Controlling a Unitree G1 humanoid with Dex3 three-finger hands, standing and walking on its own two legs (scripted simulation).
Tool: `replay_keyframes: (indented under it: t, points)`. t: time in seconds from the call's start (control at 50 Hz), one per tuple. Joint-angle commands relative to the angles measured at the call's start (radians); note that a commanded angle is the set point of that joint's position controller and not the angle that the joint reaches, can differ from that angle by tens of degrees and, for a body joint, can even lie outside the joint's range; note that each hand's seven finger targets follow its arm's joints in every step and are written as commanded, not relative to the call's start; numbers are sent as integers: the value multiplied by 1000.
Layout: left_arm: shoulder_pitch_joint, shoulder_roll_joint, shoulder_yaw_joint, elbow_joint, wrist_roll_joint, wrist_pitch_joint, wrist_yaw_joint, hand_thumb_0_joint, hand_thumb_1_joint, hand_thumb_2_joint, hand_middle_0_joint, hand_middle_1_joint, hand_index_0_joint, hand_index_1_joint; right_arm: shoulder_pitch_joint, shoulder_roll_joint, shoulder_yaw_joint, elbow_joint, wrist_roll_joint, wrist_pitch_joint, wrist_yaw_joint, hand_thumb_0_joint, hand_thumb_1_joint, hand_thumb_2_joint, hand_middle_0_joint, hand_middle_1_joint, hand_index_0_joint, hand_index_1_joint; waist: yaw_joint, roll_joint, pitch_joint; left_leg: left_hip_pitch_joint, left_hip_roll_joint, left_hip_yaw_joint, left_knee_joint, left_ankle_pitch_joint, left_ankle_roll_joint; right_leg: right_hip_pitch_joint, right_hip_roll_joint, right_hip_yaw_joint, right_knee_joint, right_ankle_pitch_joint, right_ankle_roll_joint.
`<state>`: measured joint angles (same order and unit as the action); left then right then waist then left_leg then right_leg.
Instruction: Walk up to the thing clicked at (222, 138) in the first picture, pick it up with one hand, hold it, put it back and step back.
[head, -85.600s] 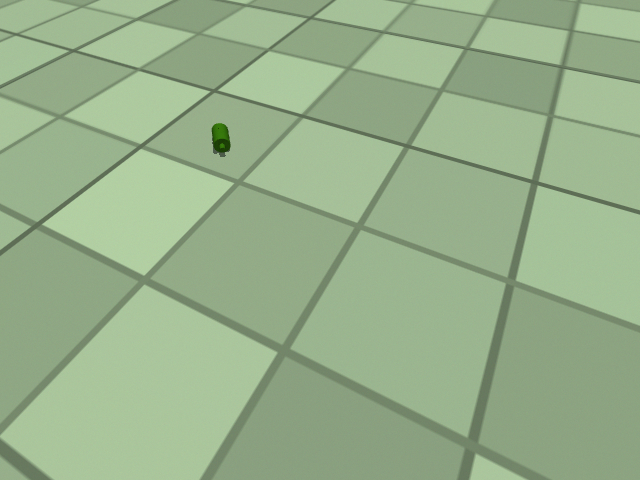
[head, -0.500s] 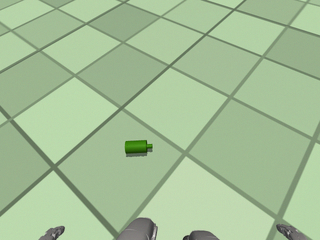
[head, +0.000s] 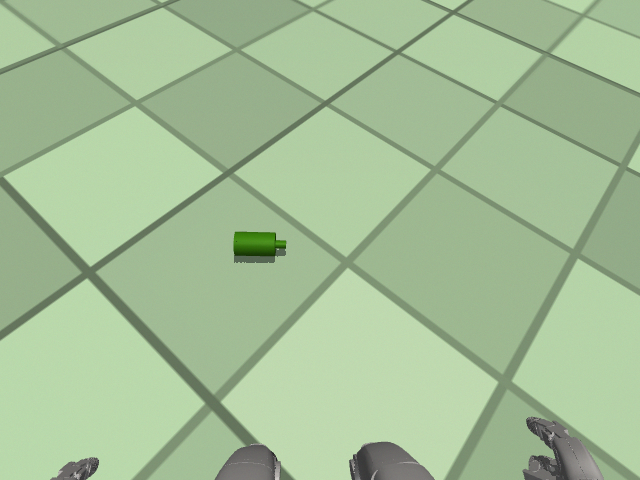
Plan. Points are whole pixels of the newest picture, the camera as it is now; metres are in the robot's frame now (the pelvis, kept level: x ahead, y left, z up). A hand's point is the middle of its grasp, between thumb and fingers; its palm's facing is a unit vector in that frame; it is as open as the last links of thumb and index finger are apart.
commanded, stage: step back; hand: left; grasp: from above
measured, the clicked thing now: (260, 244) +0.84 +0.20 -0.72
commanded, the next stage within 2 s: stand in 1.96 s
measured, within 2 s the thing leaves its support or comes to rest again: neither
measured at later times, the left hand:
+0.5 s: hand out of the picture -0.05 +0.23 -0.14, palm faces +0.05 -0.91 -0.42, open 7.3 cm
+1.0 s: hand out of the picture -0.28 +0.19 -0.14, palm faces +0.04 -0.91 -0.41, open 7.3 cm
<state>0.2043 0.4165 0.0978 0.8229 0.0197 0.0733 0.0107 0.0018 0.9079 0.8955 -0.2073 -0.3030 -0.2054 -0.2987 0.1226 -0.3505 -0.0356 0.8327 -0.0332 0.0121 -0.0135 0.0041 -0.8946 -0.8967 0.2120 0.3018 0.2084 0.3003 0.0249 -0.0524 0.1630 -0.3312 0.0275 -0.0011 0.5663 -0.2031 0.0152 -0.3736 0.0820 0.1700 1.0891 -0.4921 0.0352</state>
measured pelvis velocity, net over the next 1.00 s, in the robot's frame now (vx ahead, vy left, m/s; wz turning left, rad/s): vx -0.31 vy -0.08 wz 0.02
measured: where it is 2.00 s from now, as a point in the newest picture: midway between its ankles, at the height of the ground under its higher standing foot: outside the picture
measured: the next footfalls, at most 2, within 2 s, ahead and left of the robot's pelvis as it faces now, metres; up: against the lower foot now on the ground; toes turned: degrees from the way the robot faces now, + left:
right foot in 0.12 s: -0.04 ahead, -0.15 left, +0.00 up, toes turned +1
left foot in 0.50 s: -0.18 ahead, +0.07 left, +0.00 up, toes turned +2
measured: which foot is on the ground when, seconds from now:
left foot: down 0.00-0.16, up 0.18-0.48, down 0.50-0.86, up 0.88-1.00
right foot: up 0.00-0.10, down 0.12-0.52, up 0.54-0.80, down 0.82-1.00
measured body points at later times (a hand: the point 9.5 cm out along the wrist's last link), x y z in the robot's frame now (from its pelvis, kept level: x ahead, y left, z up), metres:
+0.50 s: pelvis -0.18 -0.04 -0.02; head -0.11 -0.04 +0.43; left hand -0.05 +0.28 -0.12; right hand -0.11 -0.36 -0.14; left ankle -0.22 +0.07 -0.74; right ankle -0.08 -0.15 -0.73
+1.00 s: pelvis -0.31 -0.08 +0.00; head -0.31 -0.10 +0.45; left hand -0.28 +0.23 -0.11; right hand -0.20 -0.39 -0.13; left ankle -0.28 +0.07 -0.69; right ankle -0.32 -0.20 -0.73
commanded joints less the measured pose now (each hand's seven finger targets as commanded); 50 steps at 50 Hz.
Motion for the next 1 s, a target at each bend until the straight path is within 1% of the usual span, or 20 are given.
replay_keyframes:
  t: [0.0, 0.1, 0.12, 0.14, 0.16, 0.24, 0.38, 0.46, 0.5, 0.52, 0.54, 0.6, 0.72, 0.78, 0.82, 0.84, 0.86, 0.88, 0.92, 0.98]
  points:
    - [5, 134, 36, -79, 0, -36, 5, 0, 900, 900, -200, -300, -200, -300, 37, -293, -92, -74, 0, -6, -20, 0, -900, -900, 200, 300, 200, 300, -48, 255, -229, 271, 237, -210, -89, 341, 210, -18, -69, -76, -285, -11, 1]
    - [157, 169, 48, 15, 20, -52, -3, 0, 900, 900, -200, -300, -200, -300, -43, -276, -82, -100, 21, 24, -8, 0, -900, -900, 200, 300, 200, 300, 23, 170, -257, 7, 137, -150, 52, 58, 92, 253, -101, -81, -689, 260, -67]
    - [137, 249, 70, -4, 34, -54, -5, 0, 900, 900, -200, -300, -200, -300, -42, -219, -68, -116, 27, 24, -8, 0, -900, -900, 200, 300, 200, 300, 22, -80, -202, -196, -26, -107, 206, -191, 23, 241, -270, 210, -734, 195, -129]
    - [30, 363, 88, -58, 32, -44, -7, 0, 900, 900, -200, -300, -200, -300, -61, -217, -76, -120, 30, 27, -27, 0, -900, -900, 200, 300, 200, 300, 51, -281, -140, -148, -125, -81, 457, -417, -21, -50, -471, 405, -840, 113, -306]
    - [-81, 366, 89, -97, 27, -49, -1, 0, 900, 900, -200, -300, -200, -300, -27, -268, -97, -99, 27, 29, -32, 0, -900, -900, 200, 300, 200, 300, 14, -280, -63, -83, -65, -169, 609, -408, -23, -221, -525, 461, -883, 52, -339]
    - [-147, 190, 55, -110, 27, -52, 9, 0, 900, 900, -200, -300, -200, -300, 70, -216, -63, -29, 33, 17, -21, 0, -900, -900, 200, 300, 200, 300, -45, -104, -76, -148, -164, -148, 641, -229, -25, -12, -255, 17, -697, 380, -183]
    - [-22, 189, 49, -121, 29, -35, 26, 0, 900, 900, -200, -300, -200, -300, 77, -200, -53, -49, 11, -5, -27, 0, -900, -900, 200, 300, 200, 300, 34, -180, -209, -130, -64, -60, 208, -334, -39, 335, -344, 62, -582, 641, -242]
    - [-59, 183, 30, -139, 3, -11, 15, 0, 900, 900, -200, -300, -200, -300, 201, -213, -72, 13, 4, -7, -22, 0, -900, -900, 200, 300, 200, 300, -17, -80, -278, 120, -53, -20, -201, 42, 2, 243, -273, -5, -438, 568, -148]
    - [-71, 118, 12, -149, -8, -9, 11, 0, 900, 900, -200, -300, -200, -300, 139, -354, -103, -9, -22, 2, -18, 0, -900, -900, 200, 300, 200, 300, -3, 252, -230, 234, 271, -443, -229, 209, 149, -150, -48, -164, -193, -10, -59]
    - [-146, 167, 33, -160, 1, -10, 28, 0, 900, 900, -200, -300, -200, -300, 98, -431, -113, -41, -17, 2, -12, 0, -900, -900, 200, 300, 200, 300, -66, 320, -203, 30, 395, -541, -248, 238, 290, -74, -34, -77, -3, -185, -40]
    - [-156, 195, 40, -142, 10, -8, 28, 0, 900, 900, -200, -300, -200, -300, 43, -393, -110, -49, -17, -7, -20, 0, -900, -900, 200, 300, 200, 300, -46, 278, -137, -81, 403, -536, -259, 247, 303, -23, -50, -6, 121, -154, -43]
    - [-59, 158, 33, -88, -14, -7, 14, 0, 900, 900, -200, -300, -200, -300, -22, -274, -68, -67, -19, -10, -27, 0, -900, -900, 200, 300, 200, 300, 26, 147, -143, 44, 197, -208, -139, 453, 189, -111, 28, 21, 222, -12, -54]
    - [-41, 137, 11, -59, 0, -60, 5, 0, 900, 900, -200, -300, -200, -300, 51, -260, -77, -44, -8, -3, -11, 0, -900, -900, 200, 300, 200, 300, -51, 246, -208, 262, 186, -193, -113, 60, 203, -46, -72, -99, -323, -8, -11]
    - [54, 122, 11, 25, 3, -93, 11, 0, 900, 900, -200, -300, -200, -300, 17, -282, -79, -37, -7, 19, 3, 0, -900, -900, 200, 300, 200, 300, -15, 257, -237, 168, 167, -155, -10, -13, 160, 178, -62, -168, -749, 137, -39]
    - [66, 202, 36, 61, 28, -112, 17, 0, 900, 900, -200, -300, -200, -300, 43, -197, -53, -34, 5, 23, 7, 0, -900, -900, 200, 300, 200, 300, -13, 55, -219, -88, 60, -84, 179, -130, 71, 348, -154, 71, -779, 176, -87]
    - [24, 263, 46, 41, 33, -117, 16, 0, 900, 900, -200, -300, -200, -300, 17, -157, -38, -53, 7, 18, 10, 0, -900, -900, 200, 300, 200, 300, -4, -111, -163, -259, -45, -72, 211, -314, 3, 278, -324, 331, -822, -4, -150]
    - [-44, 356, 60, 18, 37, -110, 17, 0, 900, 900, -200, -300, -200, -300, -41, -228, -67, -44, 1, 20, -6, 0, -900, -900, 200, 300, 200, 300, 35, -162, -91, -112, -12, -163, 330, -375, -18, -47, -483, 474, -858, -144, -283]
    - [-133, 318, 50, 2, 31, -109, 16, 0, 900, 900, -200, -300, -200, -300, -16, -266, -84, -14, 7, 20, -1, 0, -900, -900, 200, 300, 200, 300, -11, -129, -3, -3, 17, -189, 400, -316, -14, -211, -473, 428, -886, -247, -275]
    - [-143, 210, 28, 6, 20, -121, 13, 0, 900, 900, -200, -300, -200, -300, 8, -243, -73, 27, 18, 10, 13, 0, -900, -900, 200, 300, 200, 300, -30, -24, 14, -77, -51, -157, 352, -201, -13, -31, -298, 150, -823, -68, -183]
    - [-34, 217, 32, 49, 23, -130, 7, 0, 900, 900, -200, -300, -200, -300, 9, -209, -54, 33, 10, -4, 18, 0, -900, -900, 200, 300, 200, 300, 16, -95, -43, -97, -50, -145, 264, -207, -24, 78, -276, 134, -811, -66, -170]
